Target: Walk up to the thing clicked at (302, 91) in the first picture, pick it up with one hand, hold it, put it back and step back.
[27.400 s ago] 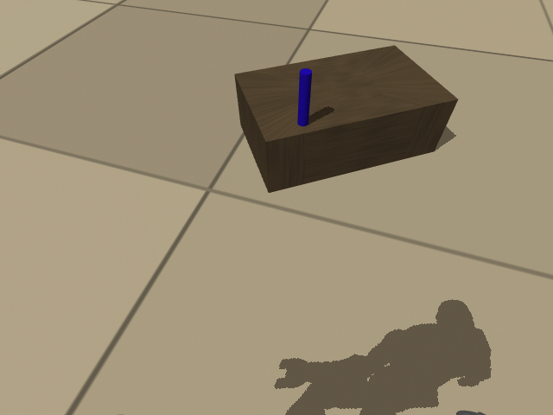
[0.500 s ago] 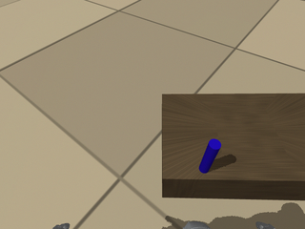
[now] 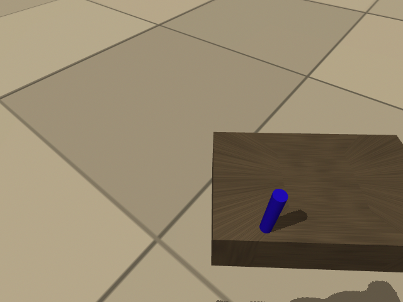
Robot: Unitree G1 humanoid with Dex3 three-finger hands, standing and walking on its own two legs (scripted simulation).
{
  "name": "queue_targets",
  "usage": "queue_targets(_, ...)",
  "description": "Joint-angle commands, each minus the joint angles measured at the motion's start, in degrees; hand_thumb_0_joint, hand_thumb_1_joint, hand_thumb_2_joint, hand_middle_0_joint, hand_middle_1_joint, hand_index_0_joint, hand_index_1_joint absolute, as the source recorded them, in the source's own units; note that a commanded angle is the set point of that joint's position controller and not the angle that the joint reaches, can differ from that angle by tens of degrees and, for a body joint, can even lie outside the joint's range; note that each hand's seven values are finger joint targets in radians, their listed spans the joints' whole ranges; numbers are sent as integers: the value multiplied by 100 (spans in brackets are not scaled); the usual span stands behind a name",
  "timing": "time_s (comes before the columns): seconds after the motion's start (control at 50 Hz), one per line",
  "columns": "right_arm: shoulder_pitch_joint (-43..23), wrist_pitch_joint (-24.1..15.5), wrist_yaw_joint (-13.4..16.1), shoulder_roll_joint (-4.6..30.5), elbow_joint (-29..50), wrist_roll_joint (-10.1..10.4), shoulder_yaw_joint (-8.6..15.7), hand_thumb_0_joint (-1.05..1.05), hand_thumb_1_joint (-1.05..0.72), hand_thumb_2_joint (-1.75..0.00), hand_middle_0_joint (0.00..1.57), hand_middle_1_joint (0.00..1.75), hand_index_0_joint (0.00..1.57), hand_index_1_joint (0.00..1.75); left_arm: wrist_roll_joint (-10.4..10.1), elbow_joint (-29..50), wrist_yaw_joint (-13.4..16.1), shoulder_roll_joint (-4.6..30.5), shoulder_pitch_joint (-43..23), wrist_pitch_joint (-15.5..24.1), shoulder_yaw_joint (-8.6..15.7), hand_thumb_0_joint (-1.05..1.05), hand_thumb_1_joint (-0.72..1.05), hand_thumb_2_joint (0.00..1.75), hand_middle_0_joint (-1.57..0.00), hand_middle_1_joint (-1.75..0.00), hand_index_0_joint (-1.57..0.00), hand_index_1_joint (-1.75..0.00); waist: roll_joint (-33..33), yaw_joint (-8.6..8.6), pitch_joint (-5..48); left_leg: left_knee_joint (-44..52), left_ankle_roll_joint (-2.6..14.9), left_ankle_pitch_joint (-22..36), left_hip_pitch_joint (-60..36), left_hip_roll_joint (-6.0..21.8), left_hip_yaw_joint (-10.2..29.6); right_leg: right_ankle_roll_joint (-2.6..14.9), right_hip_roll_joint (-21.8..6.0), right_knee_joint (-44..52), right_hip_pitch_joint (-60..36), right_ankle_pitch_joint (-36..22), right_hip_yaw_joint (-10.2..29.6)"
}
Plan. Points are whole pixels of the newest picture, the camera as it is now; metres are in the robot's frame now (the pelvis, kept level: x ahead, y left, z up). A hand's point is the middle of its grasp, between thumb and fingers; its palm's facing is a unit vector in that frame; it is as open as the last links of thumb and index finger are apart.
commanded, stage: stand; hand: right
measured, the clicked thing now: (272, 213) +0.44 -0.23 -0.32
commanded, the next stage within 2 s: step back in 1.62 s
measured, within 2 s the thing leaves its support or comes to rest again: neither
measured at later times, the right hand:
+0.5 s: hand out of the picture +0.07 -0.24 -0.16, palm faces -0.03 +0.94 -0.33, open 7.4 cm
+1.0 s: hand out of the picture +0.07 -0.25 -0.16, palm faces -0.02 +0.94 -0.34, open 7.4 cm
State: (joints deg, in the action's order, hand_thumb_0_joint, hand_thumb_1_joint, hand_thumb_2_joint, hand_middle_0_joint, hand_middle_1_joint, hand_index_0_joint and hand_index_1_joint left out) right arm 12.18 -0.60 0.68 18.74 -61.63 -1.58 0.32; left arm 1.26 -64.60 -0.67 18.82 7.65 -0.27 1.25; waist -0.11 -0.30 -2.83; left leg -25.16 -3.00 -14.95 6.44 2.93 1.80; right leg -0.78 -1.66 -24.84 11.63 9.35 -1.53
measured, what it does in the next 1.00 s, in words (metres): stands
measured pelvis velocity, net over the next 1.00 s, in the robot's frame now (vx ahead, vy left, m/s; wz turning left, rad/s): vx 0.01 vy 0.00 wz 0.00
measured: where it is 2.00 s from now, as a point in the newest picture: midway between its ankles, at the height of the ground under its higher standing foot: outside the picture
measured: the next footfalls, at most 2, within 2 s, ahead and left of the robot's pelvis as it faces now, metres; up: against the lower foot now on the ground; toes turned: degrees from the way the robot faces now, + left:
none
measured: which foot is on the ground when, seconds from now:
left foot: down 0.00-1.00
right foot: down 0.00-1.00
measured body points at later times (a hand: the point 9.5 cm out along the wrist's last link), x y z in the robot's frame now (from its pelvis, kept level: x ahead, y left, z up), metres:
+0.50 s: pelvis +0.01 +0.00 +0.00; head +0.02 +0.00 +0.45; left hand +0.08 +0.30 -0.13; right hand +0.07 -0.29 -0.13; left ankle -0.01 +0.15 -0.74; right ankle +0.05 -0.13 -0.74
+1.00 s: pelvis +0.01 +0.00 +0.01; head +0.01 +0.00 +0.45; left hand +0.08 +0.30 -0.13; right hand +0.07 -0.30 -0.13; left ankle -0.01 +0.15 -0.74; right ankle +0.05 -0.13 -0.74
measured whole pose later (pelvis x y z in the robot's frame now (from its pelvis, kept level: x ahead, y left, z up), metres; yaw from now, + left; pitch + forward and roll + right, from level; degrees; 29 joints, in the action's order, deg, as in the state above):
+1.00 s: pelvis +0.01 +0.00 +0.01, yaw +0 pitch -3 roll +0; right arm 8.6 -0.3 0.0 20.1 -64.8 -0.9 0.2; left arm 0.8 -66.7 -0.5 19.4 6.2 0.4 0.5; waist -0.6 -0.1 -3.0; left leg -19.9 -2.8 -13.0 3.7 2.7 1.2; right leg -1.1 -1.9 -20.8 9.6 8.0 -1.2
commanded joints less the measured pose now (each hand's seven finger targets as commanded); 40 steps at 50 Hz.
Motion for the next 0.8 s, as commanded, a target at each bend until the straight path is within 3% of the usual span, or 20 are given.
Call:
queue_targets(0.0,-126,-99,69,1141,207,7,234,0,-90,-90,20,30,20,30,-17,290,79,1159,-329,126,204,0,90,90,-20,-30,-20,-30,-4,-3,-36,750,393,-206,669,297,321,193,-429,675,-317,753,617)
queue_targets(0.06,-224,-112,70,1209,183,9,231,0,-90,-90,20,30,20,30,-33,236,83,1162,-325,140,184,0,90,90,-20,-30,-20,-30,-54,-11,57,821,400,-129,667,318,348,164,-430,644,-428,462,589)
queue_targets(0.18,-284,-89,51,1212,111,34,208,0,-90,-90,20,30,20,30,-24,138,102,1208,-295,143,149,0,90,90,-20,-30,-20,-30,69,-13,55,794,411,80,498,319,327,162,-469,725,-317,519,589)
queue_targets(0.3,-317,-109,66,1227,41,42,179,0,-90,-90,20,30,20,30,-54,79,114,1170,-303,169,116,0,90,90,-20,-30,-20,-30,8,5,285,775,399,783,322,384,282,167,-517,555,-595,-457,524)
queue_targets(0.48,-424,-109,74,1281,-18,70,165,0,-90,-90,20,30,20,30,-68,48,118,1209,-327,175,117,0,90,90,-20,-30,-20,-30,1,-2,336,831,356,1137,163,422,255,148,-550,538,-725,-953,482)
queue_targets(0.66,-535,-79,54,1306,-11,66,185,0,-90,-90,20,30,20,30,-65,55,117,1221,-414,174,134,0,90,90,-20,-30,-20,-30,17,2,135,937,355,701,240,405,232,105,-533,733,-613,-419,503)
queue_targets(0.78,-586,-95,33,1324,12,74,207,0,-90,-90,20,30,20,30,-56,97,109,1258,-404,191,144,0,90,90,-20,-30,-20,-30,13,6,278,958,350,797,157,417,235,150,-552,716,-664,-582,497)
